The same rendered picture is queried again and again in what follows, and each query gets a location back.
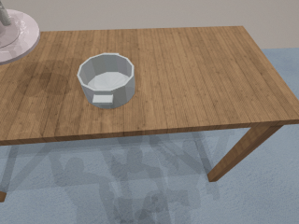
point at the pot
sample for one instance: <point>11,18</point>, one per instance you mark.
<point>107,80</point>

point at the lid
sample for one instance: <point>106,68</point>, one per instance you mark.
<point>19,38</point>

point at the left robot hand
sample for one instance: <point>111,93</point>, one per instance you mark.
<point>4,18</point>

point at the table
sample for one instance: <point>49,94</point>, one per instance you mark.
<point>187,79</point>

